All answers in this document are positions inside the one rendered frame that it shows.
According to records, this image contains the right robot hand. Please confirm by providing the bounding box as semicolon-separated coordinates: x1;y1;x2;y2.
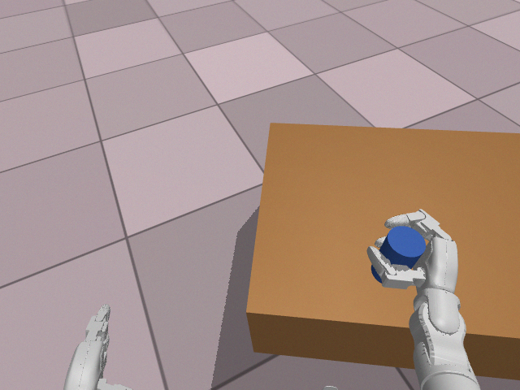
367;209;458;294

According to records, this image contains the right robot arm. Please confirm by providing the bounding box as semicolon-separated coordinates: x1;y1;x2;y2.
409;288;480;390

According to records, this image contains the can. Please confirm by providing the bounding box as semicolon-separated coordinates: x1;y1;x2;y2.
371;226;426;283

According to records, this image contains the left robot hand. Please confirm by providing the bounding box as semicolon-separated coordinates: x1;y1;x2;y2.
63;304;132;390

